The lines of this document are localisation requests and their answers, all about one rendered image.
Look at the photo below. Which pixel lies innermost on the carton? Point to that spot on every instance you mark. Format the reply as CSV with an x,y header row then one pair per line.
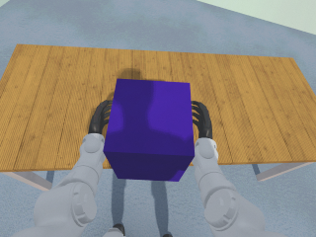
x,y
150,134

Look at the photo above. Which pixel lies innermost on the robot right forearm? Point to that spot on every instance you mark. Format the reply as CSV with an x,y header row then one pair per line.
x,y
208,175

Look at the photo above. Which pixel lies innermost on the left robot upper arm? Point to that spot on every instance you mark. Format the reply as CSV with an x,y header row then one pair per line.
x,y
62,212

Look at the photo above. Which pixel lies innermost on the robot left hand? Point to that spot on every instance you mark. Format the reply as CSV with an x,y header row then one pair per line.
x,y
98,120

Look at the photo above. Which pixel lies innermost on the right robot upper arm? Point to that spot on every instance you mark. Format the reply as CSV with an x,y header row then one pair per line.
x,y
230,215

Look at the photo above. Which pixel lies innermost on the robot right hand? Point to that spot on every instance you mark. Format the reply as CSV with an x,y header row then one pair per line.
x,y
203,124

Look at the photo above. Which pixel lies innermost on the robot left foot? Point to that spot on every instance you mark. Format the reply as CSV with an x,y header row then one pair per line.
x,y
120,227

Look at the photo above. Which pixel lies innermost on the robot left forearm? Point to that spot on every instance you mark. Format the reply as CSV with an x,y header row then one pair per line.
x,y
89,167

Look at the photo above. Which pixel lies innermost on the robot left shin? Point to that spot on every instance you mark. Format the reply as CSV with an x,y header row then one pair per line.
x,y
114,230

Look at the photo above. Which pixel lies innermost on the table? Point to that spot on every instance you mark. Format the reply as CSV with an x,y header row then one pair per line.
x,y
262,109

